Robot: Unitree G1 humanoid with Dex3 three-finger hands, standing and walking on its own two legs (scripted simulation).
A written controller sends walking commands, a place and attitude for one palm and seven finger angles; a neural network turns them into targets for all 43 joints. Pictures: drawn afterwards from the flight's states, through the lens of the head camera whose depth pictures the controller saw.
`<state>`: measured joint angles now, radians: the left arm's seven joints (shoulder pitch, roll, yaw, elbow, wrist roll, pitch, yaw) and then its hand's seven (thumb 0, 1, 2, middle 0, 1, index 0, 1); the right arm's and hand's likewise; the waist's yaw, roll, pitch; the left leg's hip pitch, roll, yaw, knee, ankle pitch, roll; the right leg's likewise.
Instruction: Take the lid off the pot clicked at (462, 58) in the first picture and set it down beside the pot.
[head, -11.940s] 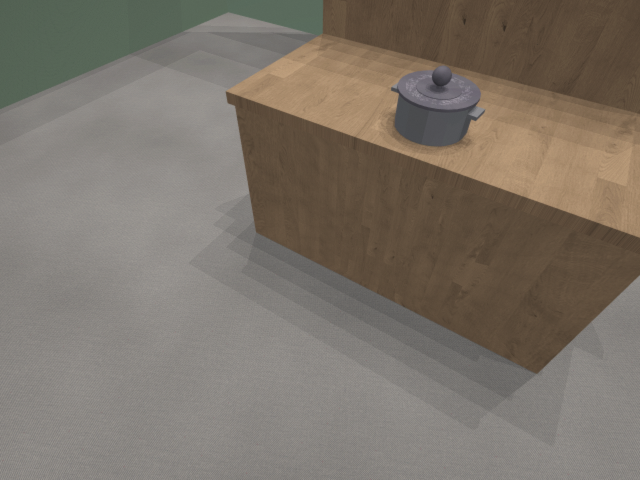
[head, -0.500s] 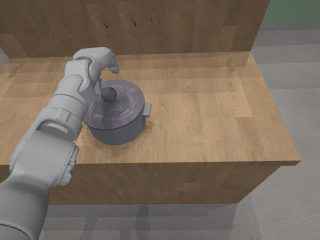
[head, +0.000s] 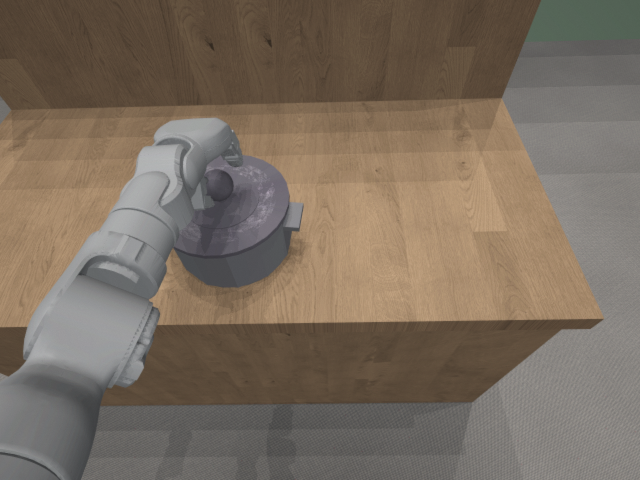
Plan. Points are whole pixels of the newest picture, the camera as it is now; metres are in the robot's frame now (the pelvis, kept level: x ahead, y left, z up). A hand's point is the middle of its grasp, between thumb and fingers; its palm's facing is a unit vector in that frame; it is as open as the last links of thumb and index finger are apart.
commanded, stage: lower the open fingers around the knob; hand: left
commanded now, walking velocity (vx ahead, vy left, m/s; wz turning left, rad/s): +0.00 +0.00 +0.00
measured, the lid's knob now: (217, 185) +0.53 +0.13 +0.04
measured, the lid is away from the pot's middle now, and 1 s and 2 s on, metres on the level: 0.00 0.00 0.00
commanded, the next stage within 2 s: close the fingers and squeeze the knob in 0.56 s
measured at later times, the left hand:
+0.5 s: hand (217, 188) +0.49 +0.12 +0.07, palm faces -0.37 -0.02 -0.93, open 10.3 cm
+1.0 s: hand (209, 188) +0.49 +0.13 +0.07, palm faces -0.38 -0.03 -0.93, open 9.9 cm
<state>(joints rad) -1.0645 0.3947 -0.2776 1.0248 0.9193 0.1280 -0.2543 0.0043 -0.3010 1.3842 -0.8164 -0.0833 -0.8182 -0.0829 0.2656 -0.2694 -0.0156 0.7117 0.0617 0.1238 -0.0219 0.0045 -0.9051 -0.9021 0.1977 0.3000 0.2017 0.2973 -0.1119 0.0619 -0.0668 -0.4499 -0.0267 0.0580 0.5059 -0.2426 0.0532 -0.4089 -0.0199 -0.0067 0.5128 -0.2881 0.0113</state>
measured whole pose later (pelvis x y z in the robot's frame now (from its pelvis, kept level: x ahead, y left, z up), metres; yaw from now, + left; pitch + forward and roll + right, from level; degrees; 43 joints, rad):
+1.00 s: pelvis +0.00 +0.00 +0.00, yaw -1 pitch +13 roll +0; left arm -1.04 0.42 -0.22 1.10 0.95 0.10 -0.19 0.00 -0.07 1.04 -0.55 -0.74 -0.55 -0.74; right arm 0.30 -0.27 -0.03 0.73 0.05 0.10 -0.04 0.00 -0.90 -0.90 0.20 0.30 0.20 0.30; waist -0.14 0.06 -0.09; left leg -0.50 0.00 0.07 0.54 -0.26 0.05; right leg -0.46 0.00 0.01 0.52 -0.29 0.01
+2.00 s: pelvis +0.00 +0.00 +0.00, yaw -2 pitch +14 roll -1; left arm -1.10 0.43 -0.23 1.17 0.96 0.12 -0.19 0.01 0.28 0.52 -0.72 -0.98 -0.68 -0.97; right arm 0.34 -0.27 -0.03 0.75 0.05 0.09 -0.04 0.00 -0.90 -0.90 0.20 0.30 0.20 0.30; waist -0.16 0.05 -0.10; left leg -0.54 0.00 0.08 0.56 -0.27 0.05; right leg -0.49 0.00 0.01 0.53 -0.29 0.01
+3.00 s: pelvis +0.01 +0.00 +0.00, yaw -1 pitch +12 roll +0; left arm -1.08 0.41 -0.22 1.09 0.94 0.15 -0.22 0.00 0.28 0.54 -0.72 -0.99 -0.67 -0.97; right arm 0.31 -0.26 -0.01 0.74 0.06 0.07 -0.05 0.00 -0.90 -0.90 0.20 0.30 0.20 0.30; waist -0.15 0.07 -0.08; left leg -0.47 -0.01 0.07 0.51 -0.25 0.05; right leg -0.42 0.00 0.01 0.49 -0.28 0.01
